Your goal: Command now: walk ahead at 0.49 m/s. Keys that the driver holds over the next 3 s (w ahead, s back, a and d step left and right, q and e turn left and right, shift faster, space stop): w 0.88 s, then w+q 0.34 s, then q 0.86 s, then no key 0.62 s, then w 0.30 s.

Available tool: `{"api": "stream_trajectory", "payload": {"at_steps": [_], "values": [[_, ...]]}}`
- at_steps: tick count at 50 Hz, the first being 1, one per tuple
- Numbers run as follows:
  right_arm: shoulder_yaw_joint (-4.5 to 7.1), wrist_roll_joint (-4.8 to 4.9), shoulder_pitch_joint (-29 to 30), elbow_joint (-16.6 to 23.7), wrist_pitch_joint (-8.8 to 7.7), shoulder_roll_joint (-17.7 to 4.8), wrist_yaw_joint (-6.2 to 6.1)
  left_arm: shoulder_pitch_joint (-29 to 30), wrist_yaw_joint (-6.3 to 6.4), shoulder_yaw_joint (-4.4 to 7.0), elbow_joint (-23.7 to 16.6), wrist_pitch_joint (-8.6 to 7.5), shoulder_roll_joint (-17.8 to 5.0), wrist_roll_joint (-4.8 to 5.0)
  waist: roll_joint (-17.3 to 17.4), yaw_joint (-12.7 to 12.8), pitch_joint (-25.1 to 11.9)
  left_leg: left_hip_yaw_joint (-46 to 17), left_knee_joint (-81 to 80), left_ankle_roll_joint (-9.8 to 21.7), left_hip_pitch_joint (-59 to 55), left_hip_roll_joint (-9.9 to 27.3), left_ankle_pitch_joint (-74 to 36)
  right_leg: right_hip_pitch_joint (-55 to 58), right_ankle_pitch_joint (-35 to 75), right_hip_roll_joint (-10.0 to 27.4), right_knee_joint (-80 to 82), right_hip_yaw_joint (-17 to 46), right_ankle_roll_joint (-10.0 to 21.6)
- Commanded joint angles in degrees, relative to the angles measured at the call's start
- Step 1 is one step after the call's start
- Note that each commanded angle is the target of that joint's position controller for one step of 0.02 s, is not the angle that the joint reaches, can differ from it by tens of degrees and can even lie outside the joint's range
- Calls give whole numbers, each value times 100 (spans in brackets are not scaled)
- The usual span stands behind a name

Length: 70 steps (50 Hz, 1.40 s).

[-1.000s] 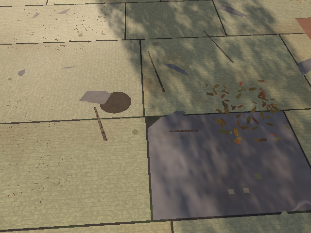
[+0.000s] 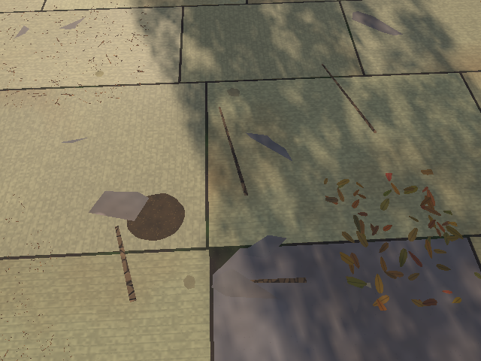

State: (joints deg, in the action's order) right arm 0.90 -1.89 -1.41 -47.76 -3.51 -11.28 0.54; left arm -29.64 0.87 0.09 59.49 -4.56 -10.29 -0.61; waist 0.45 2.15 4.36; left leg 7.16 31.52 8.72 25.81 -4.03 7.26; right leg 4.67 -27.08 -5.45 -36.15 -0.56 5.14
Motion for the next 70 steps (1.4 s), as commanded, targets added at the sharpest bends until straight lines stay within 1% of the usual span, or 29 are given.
{"api": "stream_trajectory", "payload": {"at_steps": [1, 2, 4, 6, 8, 15, 20, 23, 25, 26, 27, 28, 29, 30, 31, 33, 36, 43, 50, 53, 55, 56, 57, 58, 59, 61, 63, 65, 70], "values": [[445, 92, -2459, -531, 39, -1290, -24, -280, -41, 169, -410, -42, -710, 1, 474, -853, -1807, -4903, -1417, 1488, -4232, 2576, 1442, -3871, -83, 52, -4708, 471, 75], [374, 172, -1696, -401, 27, -1006, -8, 318, -58, 213, -631, -61, -879, -35, 211, -560, -742, -4036, -1855, 1254, -3238, 2406, 2065, -4195, 615, 473, -4383, 497, 138], [244, 116, -1345, -444, -84, -510, 26, 728, -112, 233, -683, -41, -777, -82, -202, -254, -33, -3012, -2229, 883, -1923, 1961, 989, -3745, 1036, 788, -3787, 443, 121], [171, 118, -1541, -650, -193, -360, -9, 538, -180, 178, -620, 106, -464, -150, -86, 3, -47, -2297, -2390, 647, -1347, 1649, 232, -3193, 1096, 952, -3308, 392, -24], [187, 144, -1819, -819, -286, -497, -13, 701, -224, 171, -678, 178, -383, -161, 21, 48, 0, -1871, -2491, 604, -1252, 1505, -284, -3309, 1264, 1044, -2974, 239, -130], [139, 169, -2622, -1078, -269, -596, -14, 2507, -265, 149, -1229, 222, -444, -73, 211, -394, 186, -1170, -2558, 171, -1931, 1188, -1430, -4176, 2737, 1134, -1067, -222, -379], [102, 93, -3113, -1255, -235, -613, -90, 3332, -258, 114, -1459, 197, -436, -56, 331, -668, 205, -1119, -2243, 196, -2903, 1365, -2123, -4264, 2750, 889, -130, -376, -303], [123, 35, -3107, -1332, -210, -710, -149, 3472, -249, 139, -1568, 135, -510, -55, 373, -584, 235, -1139, -1896, 273, -3390, 1615, -2801, -4117, 2198, 766, 239, -379, -111], [144, 37, -2868, -1325, -204, -800, -176, 2843, -195, 206, -1391, 76, -612, -64, 441, -230, -47, -989, -1176, 141, -3335, 1611, -4200, -3104, 1739, 464, 547, -487, 102], [153, 57, -2769, -1329, -188, -843, -166, 2030, -148, 276, -1115, 29, -708, -76, 381, 117, -443, -869, -314, 55, -3206, 1491, -4589, -2167, 1823, 278, 872, -558, 242], [131, 100, -2674, -1270, -195, -805, -154, 1001, -84, 385, -784, -31, -944, -165, 254, 524, -999, -715, 863, -53, -2402, 1288, -3796, -700, 1966, 566, 985, -245, 447], [30, 237, -2815, -1024, -214, -424, -118, 86, -17, 539, -656, -62, -1531, -323, -566, 675, -1848, -391, 2835, -241, -785, 789, -1352, 995, 1393, 2174, 1063, 1706, 901], [87, 319, -3276, -1110, -211, -394, -88, 102, -91, 593, -601, 31, -1607, -182, -1343, 443, -2387, -603, 4424, -345, 587, -108, 2243, 1634, 1373, 3068, 1850, 4025, 1570], [191, 167, -2789, -1043, -184, -774, -107, 717, -136, 534, -660, 70, -1296, -22, -521, 227, -1463, -1040, 4612, -272, 1097, 334, 1802, 887, 1082, 2750, 2017, 3355, 1369], [182, 133, -2298, -889, -212, -669, -74, 1226, -162, 446, -734, 37, -957, 12, -293, 97, -772, -1028, 4362, -276, 1115, 536, 1313, 25, 1313, 2533, 2231, 2584, 1218], [184, 35, -2080, -826, -128, -469, -24, 1441, -150, 320, -618, -50, -526, -15, -222, -261, -223, -999, 3678, -349, 632, 853, 934, -1069, 2154, 2011, 2553, 1612, 814], [167, -33, -2169, -848, 46, -249, 80, 1040, -121, 290, -351, -170, -518, 1, -316, -454, -229, -823, 3351, -489, 401, 880, 735, -1368, 2954, 1742, 2715, 1007, 717], [126, 46, -408, -244, 104, -288, 126, 319, -109, 248, -102, -174, -632, 9, -364, -153, 149, -447, 1566, -715, 1130, 958, -578, -1095, 3561, 1468, 2969, 426, 576], [82, 81, 453, 63, 56, -309, 131, -192, 30, 248, 156, -152, -684, -104, -402, 50, 293, -303, 400, -344, 1090, 659, -427, 126, 4211, 1860, 2728, -71, 514], [161, 48, -49, -51, -1, -387, 88, 23, 98, 283, 159, -129, -819, -122, -469, -248, -30, -7, 135, -3, 180, 236, 283, 363, 6323, 1917, 1692, -447, 365], [324, -8, -1511, -525, -72, -617, 27, 177, 103, 307, 95, -65, -945, -93, -375, -849, -808, -14, -357, 321, -1584, -42, 215, -123, 6567, 1743, -308, -734, 187], [485, -120, -2465, -712, -90, -1097, -21, 287, 93, 269, -139, -78, -871, -54, 59, -1194, -1421, -1408, -436, 697, -3023, 1027, 522, -1408, 4771, 1548, -2044, -882, 47], [608, -88, -2581, -695, -35, -1551, -31, -94, -44, 212, -349, -116, -423, 77, 1382, -824, -1878, -4594, -1147, 1707, -4477, 2530, 540, -3774, -105, 200, -4201, -746, -230], [575, 135, -2267, -710, 33, -1365, 20, 541, -54, 313, -448, -146, -842, -49, 444, -792, -1540, -4648, -1502, 1496, -4256, 2289, 745, -4483, 35, 466, -4436, 259, -131], [535, 160, -1761, -598, 47, -1196, 14, 1053, -87, 323, -687, -226, -870, -7, 305, -631, -815, -3804, -1621, 1298, -3469, 2163, 357, -4655, 651, 748, -4153, 283, -113], [435, 150, -1398, -548, 7, -786, 1, 1241, -73, 336, -752, -204, -792, -81, -227, -250, -334, -2942, -1819, 939, -2288, 1683, -899, -4062, 1047, 1022, -3419, 287, -235], [380, 187, -1406, -553, -77, -703, -38, 1106, -60, 326, -804, 19, -653, -165, -115, -14, -332, -2367, -1750, 814, -1761, 1430, -2581, -3540, 922, 1028, -3022, 228, -464], [411, 183, -1586, -576, -125, -905, -47, 1160, -44, 316, -897, 165, -560, -164, -68, 57, -364, -1990, -1582, 760, -1553, 1252, -3909, -3476, 988, 933, -2684, 104, -636], [407, 173, -2069, -524, 48, -971, -89, 2108, -21, 306, -1357, 310, -670, -103, 330, -248, -539, -1863, -1207, 186, -1723, 883, -4545, -3765, 1814, 736, -1754, -33, -762]]}}
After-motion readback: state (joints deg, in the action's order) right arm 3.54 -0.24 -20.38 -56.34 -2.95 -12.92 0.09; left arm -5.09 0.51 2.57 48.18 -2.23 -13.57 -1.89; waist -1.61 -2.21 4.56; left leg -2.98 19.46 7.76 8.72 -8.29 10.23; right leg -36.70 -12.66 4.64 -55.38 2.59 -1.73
